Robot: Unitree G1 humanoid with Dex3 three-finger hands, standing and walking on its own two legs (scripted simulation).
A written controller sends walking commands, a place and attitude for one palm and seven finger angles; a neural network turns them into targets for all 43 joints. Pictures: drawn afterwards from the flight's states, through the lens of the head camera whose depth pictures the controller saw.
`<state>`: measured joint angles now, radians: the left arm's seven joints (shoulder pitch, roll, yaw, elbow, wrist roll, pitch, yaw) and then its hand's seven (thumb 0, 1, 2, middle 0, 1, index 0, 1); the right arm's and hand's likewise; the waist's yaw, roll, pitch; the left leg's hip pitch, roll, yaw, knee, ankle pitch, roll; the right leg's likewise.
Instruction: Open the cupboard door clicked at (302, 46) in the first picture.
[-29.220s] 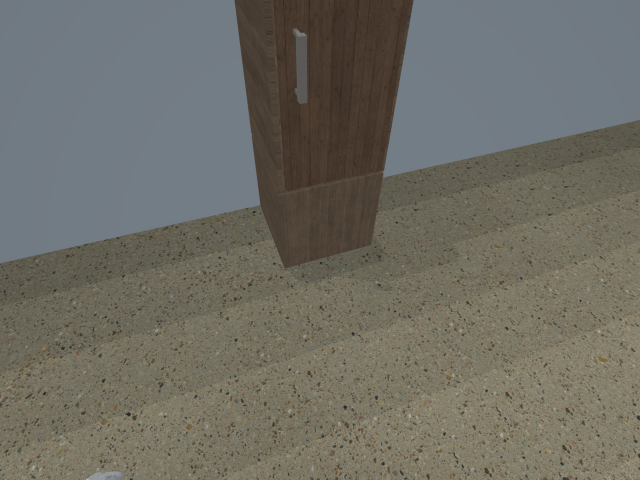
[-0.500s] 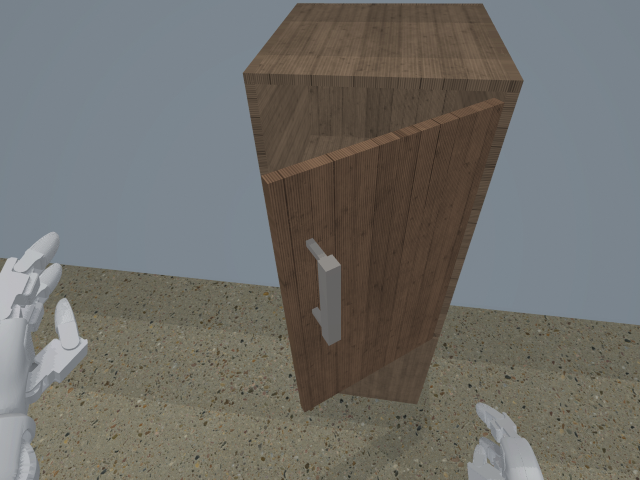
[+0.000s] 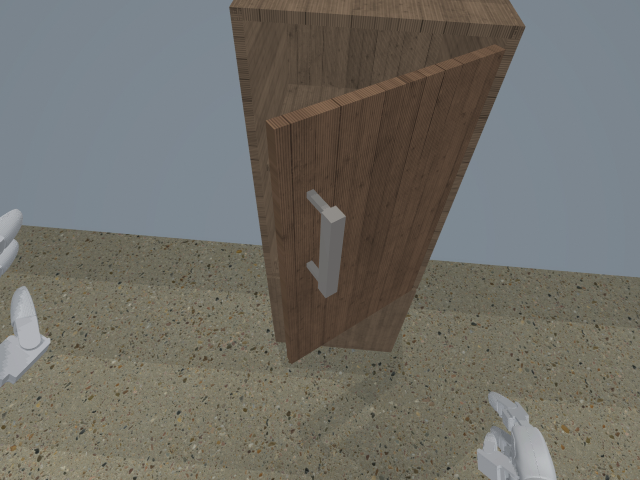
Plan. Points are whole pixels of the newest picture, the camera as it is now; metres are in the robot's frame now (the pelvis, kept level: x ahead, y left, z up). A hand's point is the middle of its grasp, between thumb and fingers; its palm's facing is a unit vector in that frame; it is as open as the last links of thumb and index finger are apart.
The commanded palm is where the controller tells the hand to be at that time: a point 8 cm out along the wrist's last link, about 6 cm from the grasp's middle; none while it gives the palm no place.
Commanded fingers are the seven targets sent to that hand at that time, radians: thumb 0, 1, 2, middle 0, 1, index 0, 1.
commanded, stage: step back with the hand held close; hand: left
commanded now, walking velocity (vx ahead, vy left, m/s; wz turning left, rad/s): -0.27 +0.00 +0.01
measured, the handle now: (321, 246) +0.39 +0.03 +0.07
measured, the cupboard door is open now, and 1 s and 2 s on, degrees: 38 38 38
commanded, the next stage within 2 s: stop stepping back and stand still in 0.68 s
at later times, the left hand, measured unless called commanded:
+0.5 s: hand out of the picture +0.15 +0.30 +0.17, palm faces +0.46 -0.76 -0.46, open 7.4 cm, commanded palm +0.08 +0.32 +0.18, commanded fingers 0.00 0.90 0.90 -0.20 -0.30 -0.20 -0.30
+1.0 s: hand out of the picture +0.04 +0.25 +0.15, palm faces +0.42 -0.79 -0.44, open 7.4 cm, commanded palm -0.02 +0.28 +0.18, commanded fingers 0.00 0.90 0.90 -0.20 -0.30 -0.20 -0.30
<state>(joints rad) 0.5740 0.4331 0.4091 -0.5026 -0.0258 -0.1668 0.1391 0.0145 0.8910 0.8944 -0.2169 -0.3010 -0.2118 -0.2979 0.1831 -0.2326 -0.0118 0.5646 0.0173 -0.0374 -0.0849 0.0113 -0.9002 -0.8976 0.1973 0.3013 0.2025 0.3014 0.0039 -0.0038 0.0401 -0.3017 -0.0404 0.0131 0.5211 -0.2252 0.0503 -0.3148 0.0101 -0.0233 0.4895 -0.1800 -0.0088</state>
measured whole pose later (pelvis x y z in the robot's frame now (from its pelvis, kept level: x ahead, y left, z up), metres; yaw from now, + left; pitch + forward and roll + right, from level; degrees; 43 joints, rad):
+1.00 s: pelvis -0.17 -0.02 -0.01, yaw -1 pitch +2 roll +0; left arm 0.55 0.42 0.42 -0.49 -0.05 -0.14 0.15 0.01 0.89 0.89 -0.22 -0.30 -0.21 -0.30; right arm 0.22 -0.24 0.01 0.63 0.03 -0.07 -0.08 0.01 -0.90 -0.90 0.20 0.30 0.21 0.30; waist 0.01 -0.05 -0.05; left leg -0.37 -0.05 0.04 0.56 -0.22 0.06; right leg -0.11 0.03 -0.01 0.55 -0.45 -0.01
